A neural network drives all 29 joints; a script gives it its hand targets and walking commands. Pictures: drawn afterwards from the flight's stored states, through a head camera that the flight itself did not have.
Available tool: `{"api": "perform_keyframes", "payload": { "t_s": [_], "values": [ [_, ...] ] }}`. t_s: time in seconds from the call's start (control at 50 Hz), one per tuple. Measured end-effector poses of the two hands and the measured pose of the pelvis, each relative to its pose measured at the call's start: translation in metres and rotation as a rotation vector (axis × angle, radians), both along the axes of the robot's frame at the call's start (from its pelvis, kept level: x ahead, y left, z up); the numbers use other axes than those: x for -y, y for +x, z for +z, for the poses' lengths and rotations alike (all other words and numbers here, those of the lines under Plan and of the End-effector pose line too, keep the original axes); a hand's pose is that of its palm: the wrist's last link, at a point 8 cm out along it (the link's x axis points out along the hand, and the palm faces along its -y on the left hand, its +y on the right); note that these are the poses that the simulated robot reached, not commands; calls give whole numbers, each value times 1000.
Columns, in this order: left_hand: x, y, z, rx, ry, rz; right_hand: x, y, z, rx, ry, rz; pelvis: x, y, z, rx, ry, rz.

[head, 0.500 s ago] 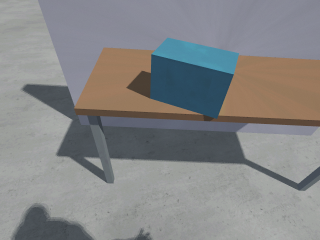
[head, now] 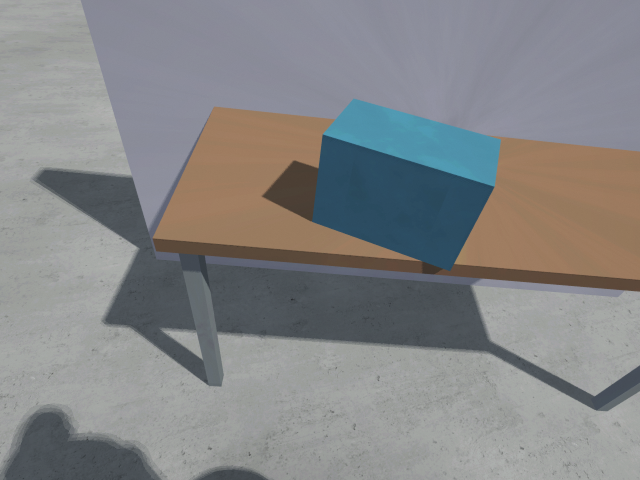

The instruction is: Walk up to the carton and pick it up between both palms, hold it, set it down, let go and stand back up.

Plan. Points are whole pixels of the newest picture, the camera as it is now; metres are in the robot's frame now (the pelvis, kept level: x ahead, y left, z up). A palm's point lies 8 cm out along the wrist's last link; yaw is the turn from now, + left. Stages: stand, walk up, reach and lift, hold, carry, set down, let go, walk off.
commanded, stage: walk up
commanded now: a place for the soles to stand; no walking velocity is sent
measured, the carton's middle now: (400, 183) +0.67 -0.17 +0.04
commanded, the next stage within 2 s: none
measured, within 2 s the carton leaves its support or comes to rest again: neither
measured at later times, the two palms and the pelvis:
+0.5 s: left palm (183, 466) +0.20 +0.17 -0.11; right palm out of the picture +0.16 -0.44 -0.13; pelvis +0.11 -0.14 -0.01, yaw -2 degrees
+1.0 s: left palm (309, 424) +0.27 +0.00 -0.14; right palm out of the picture +0.26 -0.63 -0.15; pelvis +0.22 -0.31 -0.04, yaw -6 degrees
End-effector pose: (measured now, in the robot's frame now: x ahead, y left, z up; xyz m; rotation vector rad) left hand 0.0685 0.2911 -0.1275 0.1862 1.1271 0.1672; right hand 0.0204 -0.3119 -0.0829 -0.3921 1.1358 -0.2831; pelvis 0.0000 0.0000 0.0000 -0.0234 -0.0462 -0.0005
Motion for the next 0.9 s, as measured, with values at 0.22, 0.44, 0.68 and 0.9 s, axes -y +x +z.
{"api": "perform_keyframes", "payload": {
  "t_s": [0.22,0.44,0.68,0.9],
  "values": [
    [36,76,9,28,28,-32,36,27,-11,-58,27,-12,37,46,-1,33,52,-5],
    [109,134,7,3,111,-55,109,118,-53,-16,97,-13,118,100,-21,27,101,-34],
    [178,201,9,-34,112,-110,196,98,-22,-108,-27,-133,182,139,-7,54,57,-102],
    [277,239,-17,0,111,-132,297,177,-71,-9,0,-163,283,185,-47,13,60,-134]
  ]
}}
